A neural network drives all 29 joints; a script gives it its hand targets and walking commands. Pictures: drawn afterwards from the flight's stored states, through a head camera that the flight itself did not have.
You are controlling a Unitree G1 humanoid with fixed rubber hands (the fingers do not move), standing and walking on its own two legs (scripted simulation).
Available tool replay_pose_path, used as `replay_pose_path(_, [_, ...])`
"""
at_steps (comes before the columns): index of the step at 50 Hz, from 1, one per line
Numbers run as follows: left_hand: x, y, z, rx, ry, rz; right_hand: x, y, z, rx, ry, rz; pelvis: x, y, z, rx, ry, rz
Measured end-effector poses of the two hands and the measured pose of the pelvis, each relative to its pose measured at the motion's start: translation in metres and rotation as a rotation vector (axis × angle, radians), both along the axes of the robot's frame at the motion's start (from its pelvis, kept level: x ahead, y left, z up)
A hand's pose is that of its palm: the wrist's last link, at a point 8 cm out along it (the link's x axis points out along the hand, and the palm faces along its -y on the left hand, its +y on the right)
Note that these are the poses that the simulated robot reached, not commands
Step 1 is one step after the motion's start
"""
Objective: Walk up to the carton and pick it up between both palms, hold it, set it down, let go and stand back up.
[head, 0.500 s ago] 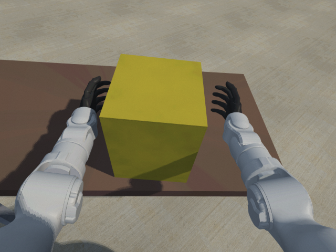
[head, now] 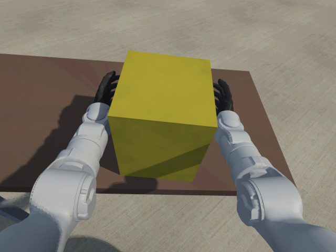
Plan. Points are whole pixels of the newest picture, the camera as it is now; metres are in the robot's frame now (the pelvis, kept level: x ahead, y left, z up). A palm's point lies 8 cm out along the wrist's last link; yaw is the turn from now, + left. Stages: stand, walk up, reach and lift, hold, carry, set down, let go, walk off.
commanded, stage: reach and lift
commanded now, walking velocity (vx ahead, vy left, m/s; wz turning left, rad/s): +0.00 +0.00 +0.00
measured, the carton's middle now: (162, 120) +0.44 +0.02 +0.06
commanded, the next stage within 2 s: none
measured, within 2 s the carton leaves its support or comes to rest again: leaves its support in 1.42 s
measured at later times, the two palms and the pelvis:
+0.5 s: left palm (103, 111) +0.42 +0.16 +0.10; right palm (226, 121) +0.41 -0.13 +0.10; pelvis +0.02 +0.00 +0.01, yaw +1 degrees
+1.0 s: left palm (104, 112) +0.42 +0.16 +0.10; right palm (227, 122) +0.41 -0.13 +0.10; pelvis +0.02 +0.00 +0.01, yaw +0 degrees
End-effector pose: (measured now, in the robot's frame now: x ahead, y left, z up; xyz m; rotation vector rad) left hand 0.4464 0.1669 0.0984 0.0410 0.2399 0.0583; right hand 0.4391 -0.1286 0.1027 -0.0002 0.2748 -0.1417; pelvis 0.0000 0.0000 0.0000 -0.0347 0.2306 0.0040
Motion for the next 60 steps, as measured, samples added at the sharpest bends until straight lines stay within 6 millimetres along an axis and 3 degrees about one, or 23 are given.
replay_pose_path(9, [-0.005, -0.002, 0.0, -0.001, -0.019, 0.002, -0.005, 0.001, 0.002, -0.037, -0.036, -0.013, 0.004, 0.0, 0.006, 0.009, -0.079, 0.009])
replay_pose_path(23, [-0.024, -0.004, -0.001, -0.004, -0.002, -0.014, -0.029, -0.001, -0.003, -0.059, -0.107, -0.016, 0.016, 0.004, 0.01, 0.029, -0.212, 0.014])
replay_pose_path(37, [-0.027, -0.006, -0.002, -0.02, 0.0, -0.006, -0.03, -0.004, -0.003, -0.067, -0.11, -0.012, 0.015, -0.005, 0.01, 0.031, -0.213, 0.01])
replay_pose_path(60, [-0.026, -0.006, -0.002, -0.016, -0.003, -0.012, -0.033, -0.004, -0.003, -0.072, -0.119, -0.02, 0.015, -0.001, 0.011, 0.03, -0.197, 0.007])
